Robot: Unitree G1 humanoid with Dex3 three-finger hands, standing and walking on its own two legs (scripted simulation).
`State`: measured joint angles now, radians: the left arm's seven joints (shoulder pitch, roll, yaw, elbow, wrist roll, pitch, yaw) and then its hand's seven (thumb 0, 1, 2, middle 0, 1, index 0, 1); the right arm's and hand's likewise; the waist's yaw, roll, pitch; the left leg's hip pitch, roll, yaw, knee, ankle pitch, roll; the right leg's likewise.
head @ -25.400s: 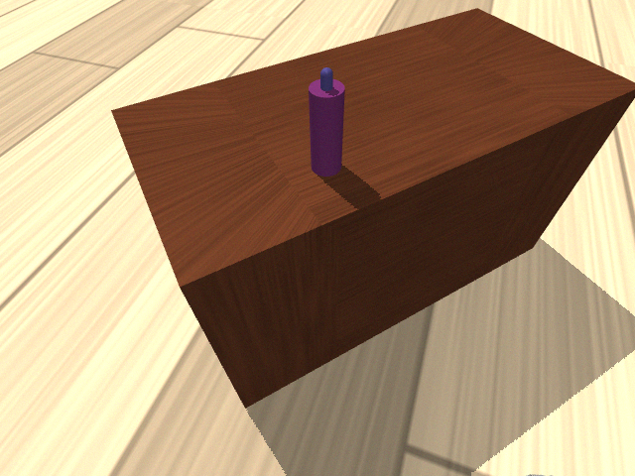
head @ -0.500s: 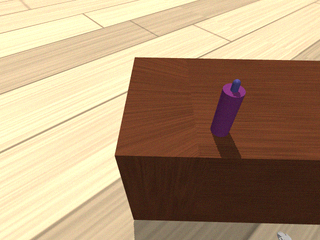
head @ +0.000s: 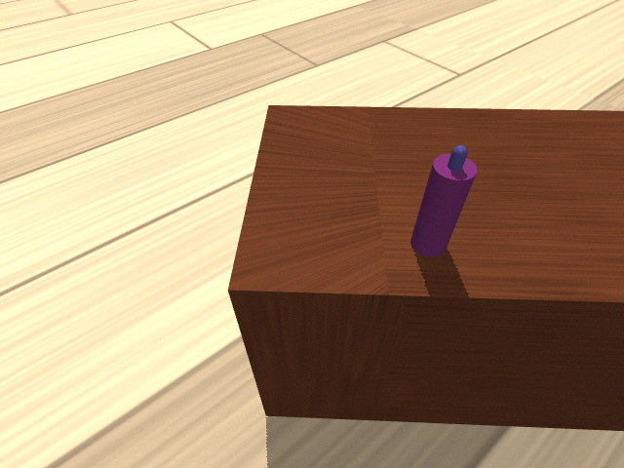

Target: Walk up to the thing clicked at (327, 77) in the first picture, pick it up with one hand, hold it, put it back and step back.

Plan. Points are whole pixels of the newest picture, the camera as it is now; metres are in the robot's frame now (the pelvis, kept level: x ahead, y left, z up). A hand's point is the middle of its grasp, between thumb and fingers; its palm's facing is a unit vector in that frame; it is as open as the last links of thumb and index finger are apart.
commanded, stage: home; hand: right
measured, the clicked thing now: (442, 201) +0.50 -0.21 +0.03
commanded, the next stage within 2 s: stand in 1.04 s
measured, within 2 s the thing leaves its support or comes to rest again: neither
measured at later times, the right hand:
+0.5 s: hand out of the picture +0.09 -0.25 -0.15, palm faces -0.06 +0.93 -0.37, open 17.3 cm
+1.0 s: hand out of the picture +0.10 -0.24 -0.15, palm faces -0.05 +0.93 -0.36, open 17.3 cm
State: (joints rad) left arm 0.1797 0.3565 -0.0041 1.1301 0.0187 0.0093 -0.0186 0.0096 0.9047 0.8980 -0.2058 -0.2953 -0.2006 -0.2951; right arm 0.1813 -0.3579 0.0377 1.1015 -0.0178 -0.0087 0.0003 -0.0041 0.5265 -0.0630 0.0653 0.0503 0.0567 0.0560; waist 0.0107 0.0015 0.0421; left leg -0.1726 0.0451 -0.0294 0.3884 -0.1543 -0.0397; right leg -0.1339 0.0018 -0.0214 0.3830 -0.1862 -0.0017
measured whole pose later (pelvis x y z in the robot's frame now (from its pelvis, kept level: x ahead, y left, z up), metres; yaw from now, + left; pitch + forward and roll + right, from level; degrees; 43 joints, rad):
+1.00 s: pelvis +0.03 +0.01 +0.00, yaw +0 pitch -3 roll +0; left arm 0.13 0.35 0.00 1.14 0.01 0.01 -0.01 0.01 0.91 0.90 -0.21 -0.30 -0.20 -0.29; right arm 0.12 -0.35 0.02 1.12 -0.01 -0.01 -0.01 0.00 0.51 -0.07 0.07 0.05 0.06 0.06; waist 0.01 0.00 0.05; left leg -0.13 0.02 -0.02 0.34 -0.16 -0.02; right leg -0.08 -0.03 -0.01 0.32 -0.19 0.02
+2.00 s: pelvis +0.03 +0.01 +0.00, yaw +1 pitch -2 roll +0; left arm 0.13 0.34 0.01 1.12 0.01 0.00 -0.01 0.01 0.91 0.90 -0.21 -0.30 -0.20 -0.30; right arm 0.12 -0.35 0.02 1.13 -0.01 -0.01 0.00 0.01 -0.90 -0.90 0.21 0.30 0.20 0.30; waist 0.01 0.00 0.05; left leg -0.13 0.02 -0.03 0.33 -0.17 -0.03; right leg -0.08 -0.02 -0.03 0.31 -0.20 0.01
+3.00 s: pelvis +0.03 +0.01 +0.00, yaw +1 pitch -2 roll +0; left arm 0.14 0.35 0.01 1.12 0.01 0.00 -0.01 0.01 0.91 0.90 -0.21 -0.30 -0.20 -0.30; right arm 0.12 -0.35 0.01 1.12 -0.01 -0.01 0.00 0.01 -0.90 -0.90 0.21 0.30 0.20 0.30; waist 0.01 0.00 0.05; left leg -0.12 0.02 -0.03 0.33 -0.17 -0.02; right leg -0.07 -0.03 -0.03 0.32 -0.20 0.02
